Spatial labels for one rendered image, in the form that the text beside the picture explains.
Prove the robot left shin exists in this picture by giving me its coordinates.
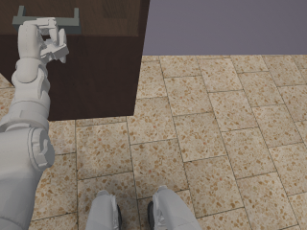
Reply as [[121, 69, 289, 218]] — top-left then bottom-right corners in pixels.
[[91, 190, 119, 230]]

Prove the robot shin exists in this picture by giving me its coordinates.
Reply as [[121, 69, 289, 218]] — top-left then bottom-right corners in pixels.
[[153, 185, 168, 230], [91, 190, 119, 230]]

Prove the handle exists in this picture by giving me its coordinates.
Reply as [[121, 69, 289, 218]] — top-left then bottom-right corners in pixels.
[[12, 5, 82, 35]]

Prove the robot left forearm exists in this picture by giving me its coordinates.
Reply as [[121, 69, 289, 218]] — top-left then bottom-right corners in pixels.
[[0, 57, 51, 134]]

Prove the drawer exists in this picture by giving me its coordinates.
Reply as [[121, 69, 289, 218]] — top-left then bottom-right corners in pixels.
[[0, 0, 140, 35]]

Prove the cabinet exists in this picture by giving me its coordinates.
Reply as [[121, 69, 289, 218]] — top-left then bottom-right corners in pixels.
[[0, 0, 151, 122]]

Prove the robot left upper arm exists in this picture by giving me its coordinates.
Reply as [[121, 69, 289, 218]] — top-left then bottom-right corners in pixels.
[[0, 126, 56, 230]]

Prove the robot left hand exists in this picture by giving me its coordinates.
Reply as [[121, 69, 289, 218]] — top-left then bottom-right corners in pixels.
[[17, 17, 69, 67]]

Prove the robot right shin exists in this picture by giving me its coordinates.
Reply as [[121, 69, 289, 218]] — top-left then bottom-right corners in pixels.
[[153, 185, 168, 230]]

